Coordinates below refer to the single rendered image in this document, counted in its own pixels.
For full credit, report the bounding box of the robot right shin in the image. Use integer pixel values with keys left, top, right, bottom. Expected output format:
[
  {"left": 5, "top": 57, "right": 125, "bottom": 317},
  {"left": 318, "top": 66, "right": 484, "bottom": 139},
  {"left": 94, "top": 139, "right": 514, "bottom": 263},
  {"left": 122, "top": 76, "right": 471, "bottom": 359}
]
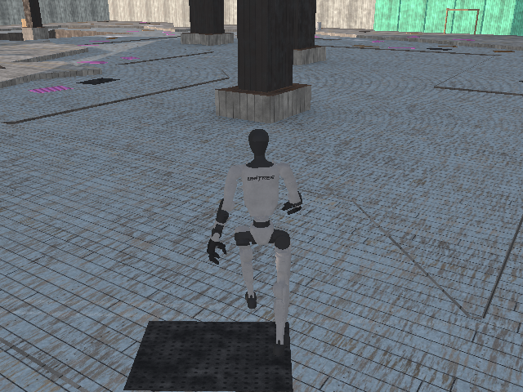
[{"left": 274, "top": 284, "right": 289, "bottom": 345}]

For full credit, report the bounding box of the right robot hand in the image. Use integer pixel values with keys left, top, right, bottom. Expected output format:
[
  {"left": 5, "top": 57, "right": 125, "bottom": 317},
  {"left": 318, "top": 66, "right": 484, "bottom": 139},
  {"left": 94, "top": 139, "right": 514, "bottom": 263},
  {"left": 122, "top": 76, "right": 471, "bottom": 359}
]
[{"left": 282, "top": 201, "right": 302, "bottom": 215}]

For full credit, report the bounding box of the robot right forearm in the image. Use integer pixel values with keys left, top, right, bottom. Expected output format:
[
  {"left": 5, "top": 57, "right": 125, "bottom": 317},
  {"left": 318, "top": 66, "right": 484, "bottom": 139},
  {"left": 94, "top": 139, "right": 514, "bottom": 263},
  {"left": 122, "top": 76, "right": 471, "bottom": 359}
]
[{"left": 293, "top": 191, "right": 302, "bottom": 207}]

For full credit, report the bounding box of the robot right thigh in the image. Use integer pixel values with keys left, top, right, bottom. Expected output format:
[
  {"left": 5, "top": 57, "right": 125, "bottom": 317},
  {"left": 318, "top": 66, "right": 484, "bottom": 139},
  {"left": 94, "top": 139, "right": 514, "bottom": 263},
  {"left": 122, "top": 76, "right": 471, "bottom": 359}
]
[{"left": 273, "top": 229, "right": 292, "bottom": 300}]

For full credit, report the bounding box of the robot left forearm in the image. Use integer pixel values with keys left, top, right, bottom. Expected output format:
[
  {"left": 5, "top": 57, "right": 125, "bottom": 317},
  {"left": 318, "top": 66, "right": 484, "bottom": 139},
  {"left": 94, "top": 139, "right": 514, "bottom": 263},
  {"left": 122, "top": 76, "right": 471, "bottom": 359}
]
[{"left": 210, "top": 198, "right": 229, "bottom": 242}]

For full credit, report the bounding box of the left robot hand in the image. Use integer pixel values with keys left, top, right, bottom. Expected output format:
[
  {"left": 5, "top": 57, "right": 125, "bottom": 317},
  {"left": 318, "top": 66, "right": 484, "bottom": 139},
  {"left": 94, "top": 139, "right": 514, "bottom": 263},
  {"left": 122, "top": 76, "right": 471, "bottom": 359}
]
[{"left": 207, "top": 239, "right": 226, "bottom": 265}]

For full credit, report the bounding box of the robot left upper arm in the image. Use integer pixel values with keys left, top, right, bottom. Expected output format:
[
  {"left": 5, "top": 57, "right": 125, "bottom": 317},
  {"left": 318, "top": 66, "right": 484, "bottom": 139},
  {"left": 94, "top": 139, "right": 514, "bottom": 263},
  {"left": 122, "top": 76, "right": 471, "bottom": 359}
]
[{"left": 221, "top": 164, "right": 243, "bottom": 212}]

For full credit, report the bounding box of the robot right upper arm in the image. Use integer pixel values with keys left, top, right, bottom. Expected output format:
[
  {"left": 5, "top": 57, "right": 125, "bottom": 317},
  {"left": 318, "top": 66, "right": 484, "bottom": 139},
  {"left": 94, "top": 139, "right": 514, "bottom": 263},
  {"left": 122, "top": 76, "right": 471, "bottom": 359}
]
[{"left": 276, "top": 163, "right": 301, "bottom": 204}]

